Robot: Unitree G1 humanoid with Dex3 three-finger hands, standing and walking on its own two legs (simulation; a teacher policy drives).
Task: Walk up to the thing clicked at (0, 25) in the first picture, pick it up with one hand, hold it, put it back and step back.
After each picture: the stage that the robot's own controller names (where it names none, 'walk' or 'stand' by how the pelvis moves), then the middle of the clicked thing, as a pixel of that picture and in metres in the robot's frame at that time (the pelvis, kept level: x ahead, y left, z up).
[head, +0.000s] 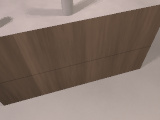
stand; out of the picture +0.74 +0.54 +0.00
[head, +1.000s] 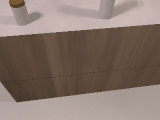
walk; (20, 11) +0.71 +0.30 +0.04
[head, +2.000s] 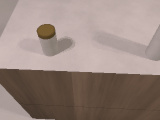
stand; (48, 40) +0.49 +0.18 +0.03
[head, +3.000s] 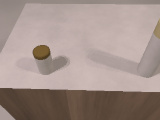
stand; (44, 60) +0.45 +0.20 +0.00
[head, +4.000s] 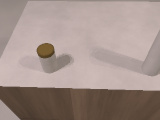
stand; (48, 58) +0.45 +0.19 +0.00
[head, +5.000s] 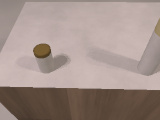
stand; (44, 59) +0.45 +0.20 +0.00
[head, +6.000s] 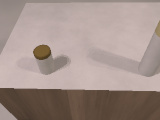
stand; (44, 60) +0.45 +0.20 +0.00
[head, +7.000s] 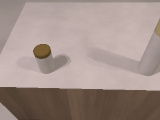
stand; (44, 59) +0.45 +0.20 +0.00
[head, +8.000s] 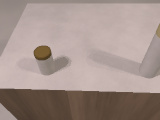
rise first; (45, 61) +0.45 +0.20 +0.00
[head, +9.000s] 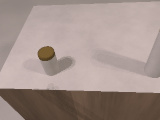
rise first; (49, 61) +0.44 +0.21 +0.00
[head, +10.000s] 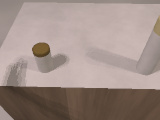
go down; (43, 58) +0.46 +0.19 +0.01
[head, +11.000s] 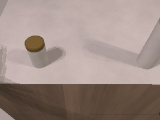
go down; (37, 52) +0.45 +0.19 +0.02
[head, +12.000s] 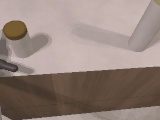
close in; (19, 40) +0.46 +0.21 +0.05
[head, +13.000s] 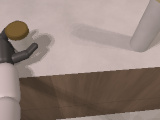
close; (22, 41) +0.46 +0.20 +0.07
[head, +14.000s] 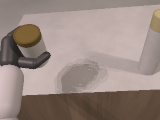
lift; (33, 47) +0.34 +0.17 +0.21
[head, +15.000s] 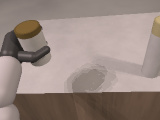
hold; (34, 44) +0.33 +0.17 +0.24
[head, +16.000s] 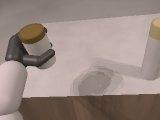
hold; (39, 47) +0.33 +0.15 +0.24
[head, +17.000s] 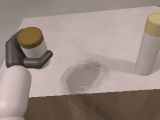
hold; (35, 49) +0.35 +0.16 +0.20
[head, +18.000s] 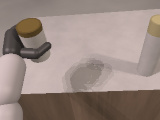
crouch; (34, 41) +0.36 +0.17 +0.22
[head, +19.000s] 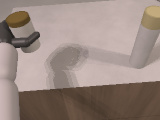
lower; (24, 33) +0.44 +0.20 +0.18
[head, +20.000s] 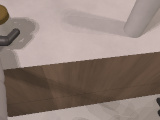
lower; (2, 27) +0.49 +0.22 +0.08
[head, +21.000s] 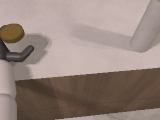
lower; (18, 44) +0.44 +0.21 +0.07
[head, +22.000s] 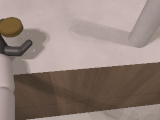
lower; (16, 38) +0.46 +0.21 +0.07
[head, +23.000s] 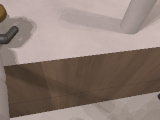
lower; (0, 25) +0.49 +0.22 +0.09
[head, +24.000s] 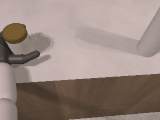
open; (20, 43) +0.44 +0.21 +0.07
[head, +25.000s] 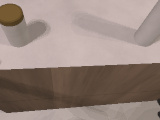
rise; (15, 27) +0.47 +0.21 +0.07
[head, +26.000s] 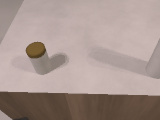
sink last; (39, 59) +0.43 +0.21 +0.05
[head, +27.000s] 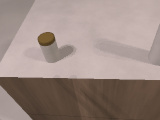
sink last; (49, 48) +0.48 +0.21 +0.06
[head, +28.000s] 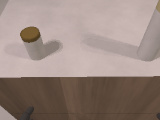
stand; (34, 44) +0.47 +0.22 +0.06
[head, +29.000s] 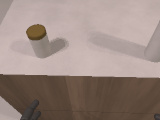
stand; (40, 42) +0.47 +0.22 +0.06
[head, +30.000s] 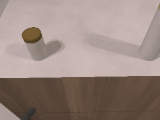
stand; (35, 44) +0.46 +0.22 +0.05
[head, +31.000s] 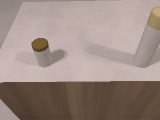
stand; (42, 53) +0.49 +0.22 +0.00
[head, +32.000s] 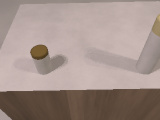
stand; (42, 60) +0.45 +0.21 +0.00
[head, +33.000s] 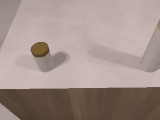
stand; (43, 57) +0.45 +0.19 +0.00
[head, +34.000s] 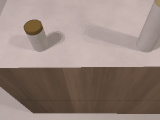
walk; (37, 36) +0.50 +0.23 +0.02
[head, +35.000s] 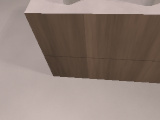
walk; out of the picture +0.86 +0.15 +0.02
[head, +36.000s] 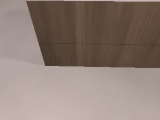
stand; out of the picture +1.12 +0.20 +0.01
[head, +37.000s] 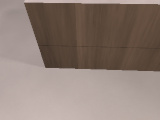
stand; out of the picture +1.06 +0.21 +0.01
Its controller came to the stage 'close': yes
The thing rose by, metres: 0.24
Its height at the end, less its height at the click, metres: +0.00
